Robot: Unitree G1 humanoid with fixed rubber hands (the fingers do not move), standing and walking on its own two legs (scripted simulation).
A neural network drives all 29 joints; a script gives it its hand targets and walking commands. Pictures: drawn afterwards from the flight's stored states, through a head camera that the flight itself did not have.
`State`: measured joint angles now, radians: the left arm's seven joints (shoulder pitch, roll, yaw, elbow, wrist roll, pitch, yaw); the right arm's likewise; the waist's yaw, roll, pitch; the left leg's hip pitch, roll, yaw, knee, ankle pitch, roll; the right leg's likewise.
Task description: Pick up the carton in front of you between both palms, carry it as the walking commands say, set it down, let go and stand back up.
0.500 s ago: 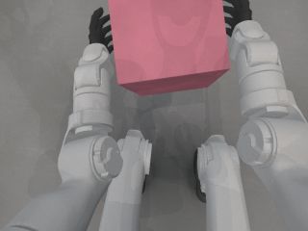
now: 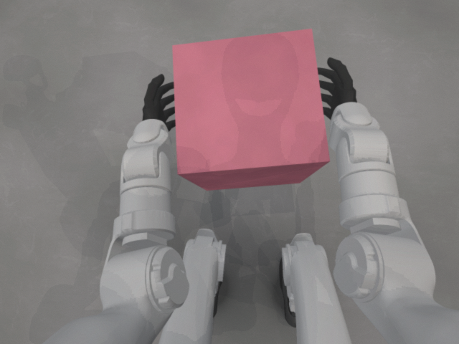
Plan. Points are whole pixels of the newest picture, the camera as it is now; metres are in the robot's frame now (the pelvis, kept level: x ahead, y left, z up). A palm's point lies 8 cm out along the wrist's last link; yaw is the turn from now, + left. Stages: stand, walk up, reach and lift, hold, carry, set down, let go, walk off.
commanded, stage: reach and lift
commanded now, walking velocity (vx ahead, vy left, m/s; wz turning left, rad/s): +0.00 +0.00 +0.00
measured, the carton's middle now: (247, 127) +0.49 +0.02 -0.12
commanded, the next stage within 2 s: none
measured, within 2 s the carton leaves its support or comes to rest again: neither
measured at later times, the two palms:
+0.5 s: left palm (112, 109) +0.42 +0.16 +0.11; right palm (402, 98) +0.43 -0.14 +0.11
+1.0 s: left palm out of the picture +0.38 +0.15 +0.25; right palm out of the picture +0.38 -0.14 +0.25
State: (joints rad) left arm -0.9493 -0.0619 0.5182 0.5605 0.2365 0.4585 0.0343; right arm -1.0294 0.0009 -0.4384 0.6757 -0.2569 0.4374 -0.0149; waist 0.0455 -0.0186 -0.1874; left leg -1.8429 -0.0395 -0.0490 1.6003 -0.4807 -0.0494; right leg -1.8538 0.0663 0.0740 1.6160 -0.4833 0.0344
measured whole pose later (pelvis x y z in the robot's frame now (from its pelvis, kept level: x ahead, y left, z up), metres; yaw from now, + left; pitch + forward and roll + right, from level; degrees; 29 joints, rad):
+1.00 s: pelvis +0.08 +0.00 +0.23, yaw +0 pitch +2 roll +0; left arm -0.29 -0.16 0.27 0.37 0.26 0.56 0.00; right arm -0.29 0.16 -0.28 0.38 -0.26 0.55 -0.01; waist 0.00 -0.01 -0.07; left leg -0.31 -0.01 -0.07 0.51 -0.23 -0.02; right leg -0.31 0.02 0.08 0.52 -0.24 0.01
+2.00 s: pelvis +0.09 +0.00 +0.24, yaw +0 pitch -6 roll +0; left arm -0.27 -0.15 0.23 0.27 0.29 0.70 -0.02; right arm -0.27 0.15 -0.23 0.28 -0.28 0.68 0.01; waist 0.00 0.00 0.03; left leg -0.08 -0.01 -0.07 0.37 -0.19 -0.01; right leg -0.08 0.01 0.07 0.37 -0.20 0.01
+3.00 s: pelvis +0.08 +0.00 +0.24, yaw +0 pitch -8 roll +0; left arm -0.24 -0.15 0.19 0.19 0.27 0.78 -0.01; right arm -0.25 0.15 -0.20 0.20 -0.28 0.77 0.01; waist 0.00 0.00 0.04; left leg -0.03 -0.01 -0.07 0.35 -0.18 -0.01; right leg -0.03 0.01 0.07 0.35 -0.19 0.01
